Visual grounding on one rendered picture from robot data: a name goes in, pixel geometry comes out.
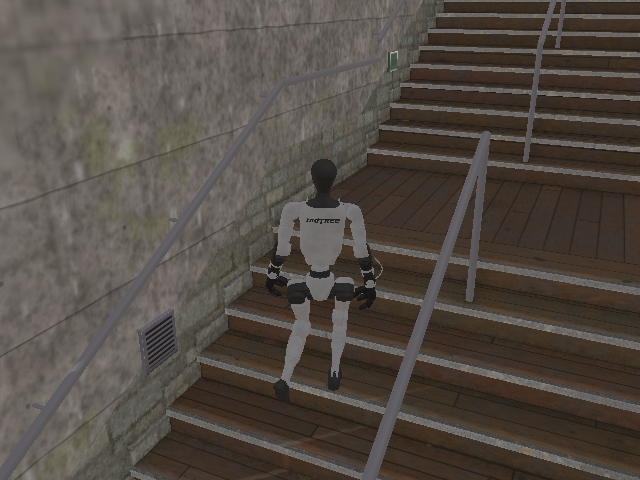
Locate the stairs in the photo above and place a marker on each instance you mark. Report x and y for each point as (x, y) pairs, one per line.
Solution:
(602, 160)
(346, 433)

